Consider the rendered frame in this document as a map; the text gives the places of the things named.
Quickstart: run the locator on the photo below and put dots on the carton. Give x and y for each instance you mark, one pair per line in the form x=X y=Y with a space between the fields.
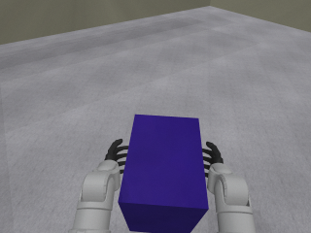
x=163 y=186

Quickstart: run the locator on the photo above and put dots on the robot right hand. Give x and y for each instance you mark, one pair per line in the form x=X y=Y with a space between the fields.
x=215 y=156

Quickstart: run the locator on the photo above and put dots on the left robot forearm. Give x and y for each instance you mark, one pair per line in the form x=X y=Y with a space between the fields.
x=96 y=199

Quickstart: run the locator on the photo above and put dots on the robot left hand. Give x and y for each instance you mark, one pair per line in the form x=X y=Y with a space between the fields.
x=112 y=153

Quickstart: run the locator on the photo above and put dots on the right robot forearm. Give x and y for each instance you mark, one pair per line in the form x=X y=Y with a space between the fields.
x=232 y=200

